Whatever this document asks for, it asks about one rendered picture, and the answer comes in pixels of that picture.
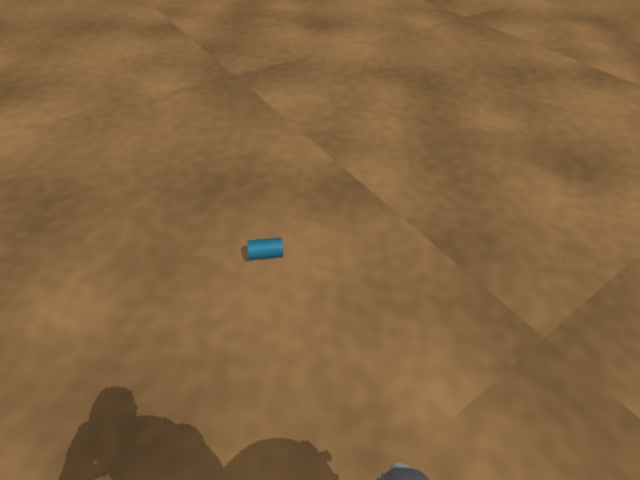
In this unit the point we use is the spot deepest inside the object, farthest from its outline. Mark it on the can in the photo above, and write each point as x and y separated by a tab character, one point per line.
265	248

